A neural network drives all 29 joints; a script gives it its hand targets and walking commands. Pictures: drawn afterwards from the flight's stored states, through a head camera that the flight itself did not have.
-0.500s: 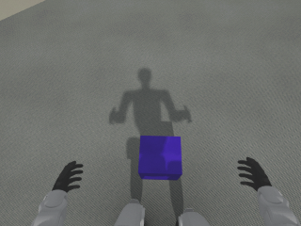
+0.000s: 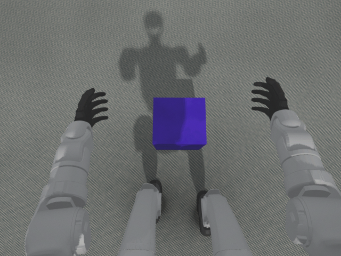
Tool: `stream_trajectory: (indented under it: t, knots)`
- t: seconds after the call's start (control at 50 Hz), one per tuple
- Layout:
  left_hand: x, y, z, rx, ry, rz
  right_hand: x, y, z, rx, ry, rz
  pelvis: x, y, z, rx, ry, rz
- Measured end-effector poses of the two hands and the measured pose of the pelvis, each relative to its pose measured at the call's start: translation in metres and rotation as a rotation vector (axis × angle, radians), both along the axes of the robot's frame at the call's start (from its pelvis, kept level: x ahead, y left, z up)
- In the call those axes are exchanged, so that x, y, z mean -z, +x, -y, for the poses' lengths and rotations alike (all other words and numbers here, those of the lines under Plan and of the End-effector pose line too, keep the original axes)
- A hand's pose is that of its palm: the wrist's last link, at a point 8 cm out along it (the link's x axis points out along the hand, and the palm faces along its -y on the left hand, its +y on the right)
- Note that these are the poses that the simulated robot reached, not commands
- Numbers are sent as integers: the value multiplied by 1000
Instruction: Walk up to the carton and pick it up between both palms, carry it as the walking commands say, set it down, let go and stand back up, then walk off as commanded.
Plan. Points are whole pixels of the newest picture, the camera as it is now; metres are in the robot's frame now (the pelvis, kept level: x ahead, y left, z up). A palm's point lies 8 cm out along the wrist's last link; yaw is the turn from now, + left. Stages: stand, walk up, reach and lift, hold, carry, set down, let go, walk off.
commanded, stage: reach and lift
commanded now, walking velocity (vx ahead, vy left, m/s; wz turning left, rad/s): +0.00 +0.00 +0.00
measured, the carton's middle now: (178, 126) +0.50 +0.00 -0.56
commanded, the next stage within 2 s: none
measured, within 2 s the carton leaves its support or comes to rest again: neither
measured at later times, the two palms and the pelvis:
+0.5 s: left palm (108, 98) +0.48 +0.20 -0.14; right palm (257, 97) +0.49 -0.19 -0.14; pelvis +0.01 -0.01 -0.03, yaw -1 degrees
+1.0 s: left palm (123, 116) +0.48 +0.20 -0.31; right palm (237, 116) +0.48 -0.20 -0.31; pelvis -0.02 -0.01 -0.17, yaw -2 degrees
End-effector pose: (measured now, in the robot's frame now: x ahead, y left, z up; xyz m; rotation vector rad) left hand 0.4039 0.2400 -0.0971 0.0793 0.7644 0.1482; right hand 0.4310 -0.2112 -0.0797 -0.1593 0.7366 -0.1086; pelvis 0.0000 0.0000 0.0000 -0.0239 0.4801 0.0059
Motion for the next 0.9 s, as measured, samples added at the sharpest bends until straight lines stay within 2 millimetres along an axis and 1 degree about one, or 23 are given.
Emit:
stream_trajectory:
  t: [0.06, 0.16, 0.22, 0.32, 0.36, 0.42, 0.48, 0.54, 0.62, 0.78, 0.84, 0.9]
  knots:
    - [5, 19, 12, 8, -10, 33, 4, 14, -7, 8, 22, 21, 5, 0, -3, -2, -7, -37]
    - [16, 44, 28, 4, -22, 75, 17, 27, -9, 31, 51, 43, 15, 3, -6, -1, -16, -106]
    - [24, 56, 32, -8, -21, 85, 25, 37, -8, 40, 63, 62, 19, 4, -6, 2, -17, -146]
    - [33, 73, 33, -27, -10, 99, 38, 55, -11, 30, 78, 97, 23, 5, -3, 10, -8, -202]
    - [35, 77, 33, -30, -9, 107, 42, 59, -13, 19, 76, 102, 24, 7, -1, 12, -3, -223]
    - [38, 79, 34, -28, -12, 112, 49, 60, -16, 9, 74, 101, 25, 10, 3, 13, 2, -251]
    - [44, 77, 36, -25, -22, 106, 57, 57, -17, 8, 74, 94, 27, 13, 6, 15, 4, -275]
    - [54, 73, 39, -24, -31, 93, 68, 52, -18, 13, 75, 81, 33, 14, 9, 17, 6, -300]
    - [79, 70, 41, -26, -36, 73, 92, 50, -18, 22, 74, 65, 51, 11, 11, 21, 7, -333]
    - [148, 75, 40, -29, -31, 80, 159, 56, -17, 33, 59, 82, 109, -2, 12, 26, 13, -385]
    - [171, 75, 38, -32, -31, 93, 182, 54, -18, 33, 58, 86, 130, -7, 12, 25, 16, -382]
    - [192, 73, 37, -29, -30, 90, 203, 50, -17, 40, 57, 72, 146, -12, 11, 27, 11, -368]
